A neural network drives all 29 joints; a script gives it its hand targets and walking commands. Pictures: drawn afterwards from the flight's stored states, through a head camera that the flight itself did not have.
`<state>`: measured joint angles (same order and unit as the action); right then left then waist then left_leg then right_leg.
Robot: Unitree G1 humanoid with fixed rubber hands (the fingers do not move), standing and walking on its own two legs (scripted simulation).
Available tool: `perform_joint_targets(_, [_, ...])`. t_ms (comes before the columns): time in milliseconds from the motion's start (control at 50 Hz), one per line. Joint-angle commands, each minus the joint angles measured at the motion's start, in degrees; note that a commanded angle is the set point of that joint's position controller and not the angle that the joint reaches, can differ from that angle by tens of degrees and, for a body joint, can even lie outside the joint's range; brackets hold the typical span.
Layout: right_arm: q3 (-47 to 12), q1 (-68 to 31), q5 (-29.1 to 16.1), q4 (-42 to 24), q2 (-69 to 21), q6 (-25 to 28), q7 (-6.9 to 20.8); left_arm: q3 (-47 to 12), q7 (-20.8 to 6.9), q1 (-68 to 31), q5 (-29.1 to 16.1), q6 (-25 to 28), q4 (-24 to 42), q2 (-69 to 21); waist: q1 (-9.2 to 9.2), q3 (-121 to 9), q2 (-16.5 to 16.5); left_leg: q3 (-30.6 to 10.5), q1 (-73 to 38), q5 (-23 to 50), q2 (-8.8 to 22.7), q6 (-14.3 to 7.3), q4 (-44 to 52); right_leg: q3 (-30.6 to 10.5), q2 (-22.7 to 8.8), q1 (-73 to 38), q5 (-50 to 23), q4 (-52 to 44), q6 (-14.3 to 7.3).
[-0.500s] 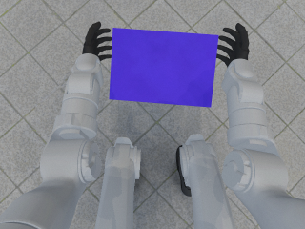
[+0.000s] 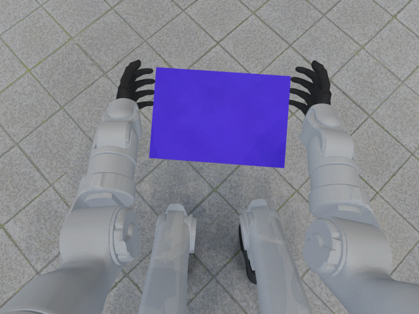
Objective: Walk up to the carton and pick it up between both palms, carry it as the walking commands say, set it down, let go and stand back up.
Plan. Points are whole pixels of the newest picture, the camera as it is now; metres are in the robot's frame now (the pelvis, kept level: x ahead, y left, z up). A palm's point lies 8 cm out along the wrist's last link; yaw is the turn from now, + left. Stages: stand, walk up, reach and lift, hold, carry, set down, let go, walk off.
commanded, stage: reach and lift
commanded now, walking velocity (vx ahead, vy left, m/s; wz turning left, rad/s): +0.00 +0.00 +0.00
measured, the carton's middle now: (219, 122) +0.48 -0.01 -0.15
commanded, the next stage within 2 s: none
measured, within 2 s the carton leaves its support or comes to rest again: neither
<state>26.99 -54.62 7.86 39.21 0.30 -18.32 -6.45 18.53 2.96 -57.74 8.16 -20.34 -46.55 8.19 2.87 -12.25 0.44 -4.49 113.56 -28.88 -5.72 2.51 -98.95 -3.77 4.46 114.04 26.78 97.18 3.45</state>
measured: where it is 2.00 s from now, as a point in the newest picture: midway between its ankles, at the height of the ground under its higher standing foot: (215, 265)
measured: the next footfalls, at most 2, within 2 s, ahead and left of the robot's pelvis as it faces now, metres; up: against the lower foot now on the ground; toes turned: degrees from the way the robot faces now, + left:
none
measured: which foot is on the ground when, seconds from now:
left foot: down 0.00-1.00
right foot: down 0.00-1.00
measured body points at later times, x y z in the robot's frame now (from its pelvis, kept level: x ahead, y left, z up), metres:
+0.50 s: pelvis +0.02 +0.00 +0.07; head +0.22 +0.02 +0.47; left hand +0.49 +0.16 +0.00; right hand +0.47 -0.19 +0.02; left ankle +0.10 +0.12 -0.47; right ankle +0.11 -0.13 -0.47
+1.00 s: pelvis +0.05 +0.01 +0.14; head +0.21 +0.02 +0.56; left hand +0.47 +0.16 +0.08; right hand +0.45 -0.19 +0.10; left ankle +0.10 +0.12 -0.47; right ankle +0.11 -0.13 -0.47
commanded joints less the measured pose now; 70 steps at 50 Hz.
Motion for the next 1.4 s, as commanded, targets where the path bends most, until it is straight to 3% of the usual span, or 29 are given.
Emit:
perform_joint_targets(0, [-29.44, -33.42, -7.73, 2.79, -54.58, -1.59, 19.61, -24.07, -17.70, -36.50, -9.59, 3.41, 6.44, -57.18, 0.66, -54.26, 2.60, 8.83, -29.34, 7.73, -3.43, -1.71, 12.36, 9.17, 3.76, -34.90, -9.73, -10.15, -1.73])
perform_joint_targets(340, [-29.98, -26.74, -7.84, 3.98, -55.92, -0.67, 20.74, -25.96, -16.87, -29.89, -8.64, 4.04, 8.29, -59.45, 0.52, -52.07, 3.33, 7.40, -40.91, 11.26, -3.44, -1.27, 19.98, 8.55, 3.99, -40.01, -11.80, -16.87, -2.06])
perform_joint_targets(780, [-31.48, -16.12, -5.73, 0.68, -56.90, -0.68, 21.26, -26.79, -18.10, -19.64, -7.89, 4.53, 8.80, -61.07, 1.00, -45.15, 2.46, 5.67, -51.15, 13.15, -3.10, -1.77, 32.63, 6.28, 3.18, -54.04, -14.60, -29.56, -1.96])
perform_joint_targets(1380, [-33.88, 1.65, -1.37, -4.73, -57.92, -2.03, 23.95, -27.65, -20.23, -2.61, -3.96, 3.40, 12.37, -62.82, 1.12, -33.72, 1.64, 2.90, -72.78, 23.93, -1.40, -2.47, 53.40, 3.27, 1.31, -75.38, -25.36, -49.79, -2.57])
